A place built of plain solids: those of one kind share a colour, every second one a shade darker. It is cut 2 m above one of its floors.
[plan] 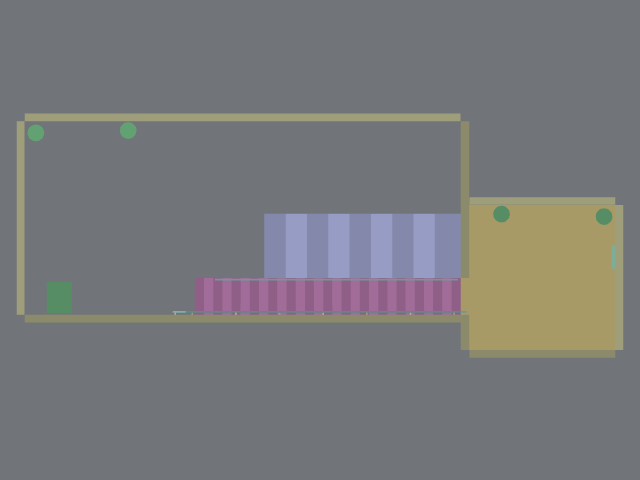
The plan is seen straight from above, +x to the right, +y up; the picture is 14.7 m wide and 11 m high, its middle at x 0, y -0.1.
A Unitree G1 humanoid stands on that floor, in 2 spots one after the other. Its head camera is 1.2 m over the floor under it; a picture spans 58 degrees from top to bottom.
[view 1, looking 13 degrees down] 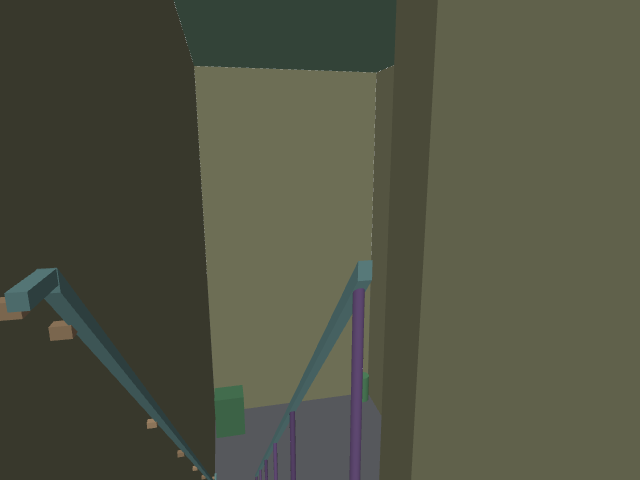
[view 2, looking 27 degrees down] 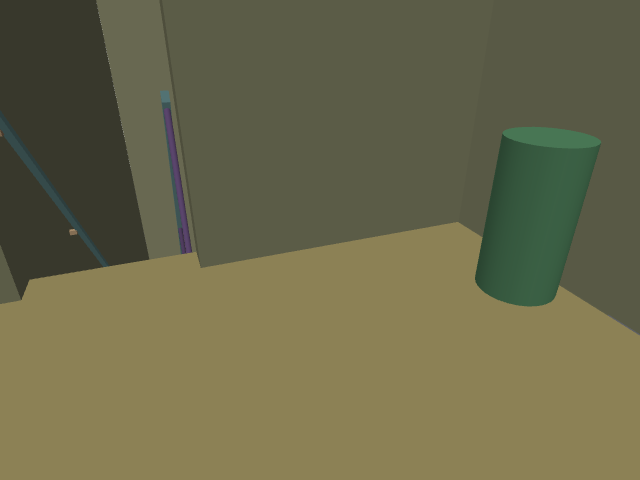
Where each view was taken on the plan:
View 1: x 4.22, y -1.38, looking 167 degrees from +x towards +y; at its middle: wall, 11.58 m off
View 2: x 5.54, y -1.09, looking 159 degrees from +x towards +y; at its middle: wall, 2.55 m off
